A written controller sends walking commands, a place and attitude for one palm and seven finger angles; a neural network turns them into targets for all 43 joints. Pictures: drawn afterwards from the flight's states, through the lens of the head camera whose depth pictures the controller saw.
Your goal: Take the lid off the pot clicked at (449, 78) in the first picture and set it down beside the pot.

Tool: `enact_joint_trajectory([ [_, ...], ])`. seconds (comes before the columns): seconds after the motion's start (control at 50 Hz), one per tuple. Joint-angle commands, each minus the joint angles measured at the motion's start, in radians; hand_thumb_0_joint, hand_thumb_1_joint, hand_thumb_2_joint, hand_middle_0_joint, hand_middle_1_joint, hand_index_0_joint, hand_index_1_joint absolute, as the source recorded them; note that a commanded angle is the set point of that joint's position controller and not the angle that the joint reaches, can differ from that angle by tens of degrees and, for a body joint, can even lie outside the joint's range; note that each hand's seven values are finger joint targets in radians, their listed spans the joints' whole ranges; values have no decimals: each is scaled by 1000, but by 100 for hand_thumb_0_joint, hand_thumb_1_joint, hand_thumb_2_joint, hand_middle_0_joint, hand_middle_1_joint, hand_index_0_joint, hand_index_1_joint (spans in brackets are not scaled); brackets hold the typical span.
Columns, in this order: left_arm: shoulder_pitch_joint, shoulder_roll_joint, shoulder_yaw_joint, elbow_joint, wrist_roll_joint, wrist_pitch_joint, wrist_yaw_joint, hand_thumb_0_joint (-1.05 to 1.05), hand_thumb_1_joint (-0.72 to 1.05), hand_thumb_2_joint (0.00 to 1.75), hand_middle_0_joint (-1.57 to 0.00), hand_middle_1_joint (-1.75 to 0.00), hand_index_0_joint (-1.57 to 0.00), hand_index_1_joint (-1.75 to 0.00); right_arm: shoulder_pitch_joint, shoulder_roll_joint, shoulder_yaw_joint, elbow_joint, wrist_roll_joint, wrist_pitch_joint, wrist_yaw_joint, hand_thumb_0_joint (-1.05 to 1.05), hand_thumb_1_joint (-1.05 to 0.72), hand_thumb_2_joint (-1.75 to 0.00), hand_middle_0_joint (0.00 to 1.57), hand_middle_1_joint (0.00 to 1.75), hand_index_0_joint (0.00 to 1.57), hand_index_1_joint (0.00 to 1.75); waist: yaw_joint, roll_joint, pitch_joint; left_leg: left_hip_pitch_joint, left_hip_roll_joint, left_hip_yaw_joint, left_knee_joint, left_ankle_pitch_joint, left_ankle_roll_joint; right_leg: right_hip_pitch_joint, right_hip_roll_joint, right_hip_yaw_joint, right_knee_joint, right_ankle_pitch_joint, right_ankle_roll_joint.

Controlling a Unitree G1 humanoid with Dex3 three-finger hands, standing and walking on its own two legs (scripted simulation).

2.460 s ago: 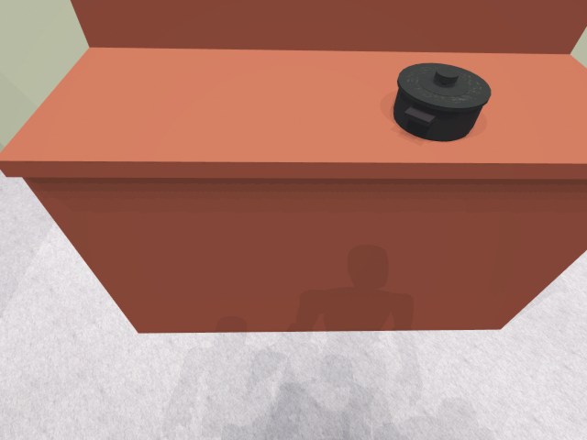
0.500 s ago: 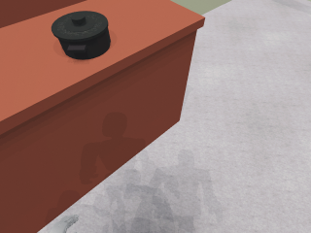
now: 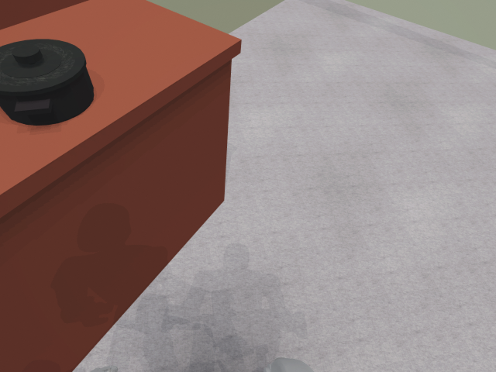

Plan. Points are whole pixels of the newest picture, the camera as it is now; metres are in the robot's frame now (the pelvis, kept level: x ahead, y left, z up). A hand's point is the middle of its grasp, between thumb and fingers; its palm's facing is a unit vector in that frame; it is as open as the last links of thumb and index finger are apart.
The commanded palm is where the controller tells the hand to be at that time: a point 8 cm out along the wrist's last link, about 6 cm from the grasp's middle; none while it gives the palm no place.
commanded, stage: walk to a spot facing it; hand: left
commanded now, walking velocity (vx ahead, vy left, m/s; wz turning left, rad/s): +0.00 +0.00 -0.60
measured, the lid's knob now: (27, 54) +0.58 +0.45 +0.15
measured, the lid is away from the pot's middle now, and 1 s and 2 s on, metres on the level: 0.00 0.00 0.00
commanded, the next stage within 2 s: turn to face it in 1.44 s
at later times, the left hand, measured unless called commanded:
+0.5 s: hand out of the picture +0.14 +0.13 -0.16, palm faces -0.26 -0.94 -0.23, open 7.4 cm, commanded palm none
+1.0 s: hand (234, 274) +0.33 +0.04 -0.17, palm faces -0.61 -0.79 -0.12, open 7.4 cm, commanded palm none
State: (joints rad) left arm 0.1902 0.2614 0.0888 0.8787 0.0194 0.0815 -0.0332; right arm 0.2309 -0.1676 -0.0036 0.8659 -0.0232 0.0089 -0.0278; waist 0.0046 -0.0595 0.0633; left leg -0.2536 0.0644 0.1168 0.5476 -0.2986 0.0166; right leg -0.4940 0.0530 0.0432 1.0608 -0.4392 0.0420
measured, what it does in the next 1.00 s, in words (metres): walks ahead, turning right: right foot, then left foot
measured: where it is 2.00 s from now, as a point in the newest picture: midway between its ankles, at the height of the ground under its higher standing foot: (316, 330)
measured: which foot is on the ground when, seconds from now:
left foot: down 0.00-0.26, up 0.28-0.64, down 0.66-1.00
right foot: up 0.00-0.24, down 0.26-0.66, up 0.68-1.00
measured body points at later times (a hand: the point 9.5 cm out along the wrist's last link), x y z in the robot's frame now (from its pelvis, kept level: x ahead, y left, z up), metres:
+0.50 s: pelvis +0.01 -0.04 +0.00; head +0.04 -0.05 +0.45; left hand +0.15 +0.18 -0.14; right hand +0.00 -0.32 -0.14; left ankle +0.05 +0.09 -0.68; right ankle -0.01 -0.14 -0.74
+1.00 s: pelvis +0.14 -0.05 +0.01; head +0.19 -0.05 +0.45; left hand +0.36 +0.08 -0.15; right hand -0.05 -0.19 -0.12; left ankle +0.10 +0.07 -0.74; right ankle +0.13 -0.24 -0.65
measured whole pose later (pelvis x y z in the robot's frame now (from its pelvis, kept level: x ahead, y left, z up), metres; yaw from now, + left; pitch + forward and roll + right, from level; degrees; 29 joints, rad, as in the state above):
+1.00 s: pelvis +0.14 -0.05 +0.01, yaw -37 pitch +0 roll -2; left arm 0.14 0.24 0.09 0.94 0.03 0.06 -0.06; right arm 0.46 -0.13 0.00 1.02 -0.02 -0.06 -0.03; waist -0.02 -0.05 0.07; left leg 0.03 0.09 0.31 0.33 -0.35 0.01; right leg -0.69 -0.08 -0.08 1.04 -0.15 0.03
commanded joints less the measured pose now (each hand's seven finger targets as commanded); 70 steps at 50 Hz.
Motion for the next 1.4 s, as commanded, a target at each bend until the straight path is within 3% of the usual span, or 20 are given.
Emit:
enact_joint_trajectory([
  [0.0,-36,46,5,-83,-4,-24,-6,0,90,90,-20,-30,-20,-30,29,-207,-61,-53,-2,-23,-15,0,-90,-90,20,30,20,30,-20,228,-66,172,241,-88,-207,499,119,-76,-84,-40,21,19,37],
  [0.2,17,57,4,-56,2,-51,-3,0,90,90,-20,-30,-20,-30,49,-256,-104,-17,0,-8,6,0,-90,-90,20,30,20,30,-2,211,-117,122,266,72,36,442,30,269,-55,-166,-564,201,-16],
  [0.22,70,126,16,-42,6,-63,7,0,90,90,-20,-30,-20,-30,71,-221,-100,-22,8,-6,13,0,-90,-90,20,30,20,30,20,71,-153,-35,233,99,208,307,-27,468,-140,-55,-653,348,-60],
  [0.24,137,240,44,-27,11,-72,25,0,90,90,-20,-30,-20,-30,22,-134,-72,-75,9,-4,17,0,-90,-90,20,30,20,30,62,-247,-150,-330,83,122,438,-281,-83,589,-411,316,-707,668,-175],
  [0.26,193,252,44,-21,-9,-64,38,0,90,90,-20,-30,-20,-30,-53,-150,-72,-103,7,10,3,0,-90,-90,20,30,20,30,95,-182,-135,-359,60,-44,561,-356,-76,488,-466,347,-698,766,-256],
  [0.34,27,145,24,-65,-3,-59,45,0,90,90,-20,-30,-20,-30,-56,-164,-75,-55,-4,17,13,0,-90,-90,20,30,20,30,16,-93,-97,-321,74,-88,587,-133,-88,352,-292,242,-748,306,-220],
  [0.44,72,176,25,-46,4,-81,30,0,90,90,-20,-30,-20,-30,-94,-151,-75,-67,-4,-1,34,0,-90,-90,20,30,20,30,35,-67,-44,-275,29,-59,395,-106,-87,282,-272,320,-831,-43,-235],
  [0.58,39,168,29,-50,-1,-86,20,0,90,90,-20,-30,-20,-30,6,-134,-70,-65,5,-42,25,0,-90,-90,20,30,20,30,-16,-80,-33,49,-48,-41,16,-49,-59,116,-202,345,-750,-50,-201],
  [0.6,16,140,25,-61,-4,-83,16,0,90,90,-20,-30,-20,-30,92,-155,-73,-37,7,-50,14,0,-90,-90,20,30,20,30,-56,-31,-57,225,-30,-57,-107,-48,-50,9,-144,298,-655,-58,-160],
  [0.64,-26,32,5,-123,-8,-88,-1,0,90,90,-20,-30,-20,-30,269,-331,-104,-11,-12,-58,-3,0,-90,-90,20,30,20,30,-127,402,-69,393,427,-616,-405,-474,99,-319,29,7,-122,-157,-46],
  [0.66,-70,71,17,-128,10,-93,-5,0,90,90,-20,-30,-20,-30,225,-298,-89,-13,-11,-58,-2,0,-90,-90,20,30,20,30,-111,297,21,230,473,-663,-449,-517,145,-326,-71,49,15,-86,-42],
  [0.78,10,8,4,-29,14,-68,-29,0,90,90,-20,-30,-20,-30,171,-141,-39,23,9,-96,-7,0,-90,-90,20,30,20,30,-12,195,15,230,246,-80,-339,277,42,-275,-128,-30,160,232,0],
  [1.02,-287,-53,-33,-76,10,-71,-35,0,90,90,-20,-30,-20,-30,358,-117,-38,151,-6,-86,-9,0,-90,-90,20,30,20,30,-83,211,94,365,267,146,-280,661,70,-235,-93,-213,-293,272,-47],
  [1.1,-89,-2,-12,-24,13,-92,-23,0,90,90,-20,-30,-20,-30,300,-178,-61,140,1,-85,-7,0,-90,-90,20,30,20,30,25,225,-55,371,279,211,38,1079,46,106,-3,-252,-424,197,-128],
  [1.14,183,131,23,50,15,-114,-4,0,90,90,-20,-30,-20,-30,267,-158,-58,105,23,-79,12,0,-90,-90,20,30,20,30,153,106,-246,-21,234,196,516,613,-24,707,-120,-96,-509,306,-206],
  [1.16,266,228,44,59,0,-124,10,0,90,90,-20,-30,-20,-30,281,-83,-49,62,37,-82,8,0,-90,-90,20,30,20,30,144,-72,-367,-369,56,130,907,-297,-83,915,-459,472,-582,443,-352],
  [1.18,271,260,53,62,-28,-108,21,0,90,90,-20,-30,-20,-30,148,-102,-56,27,26,-81,0,0,-90,-90,20,30,20,30,152,13,-254,-458,63,-33,973,-293,-62,769,-499,509,-700,534,-377],
  [1.22,77,164,31,5,-22,-107,29,0,90,90,-20,-30,-20,-30,160,-117,-66,43,11,-70,4,0,-90,-90,20,30,20,30,46,18,-138,-410,141,-105,919,-84,-58,471,-421,386,-784,166,-303],
  [1.28,1,99,6,-9,-2,-132,35,0,90,90,-20,-30,-20,-30,185,-79,-58,72,-5,-37,9,0,-90,-90,20,30,20,30,-40,56,-46,-290,154,-86,734,-15,-77,186,-301,184,-830,277,-249],
  [1.38,66,84,12,23,0,-147,27,0,90,90,-20,-30,-20,-30,77,-72,-60,25,-7,-36,24,0,-90,-90,20,30,20,30,-24,-24,-60,-326,118,-74,515,70,-95,201,-223,152,-808,342,-244],
])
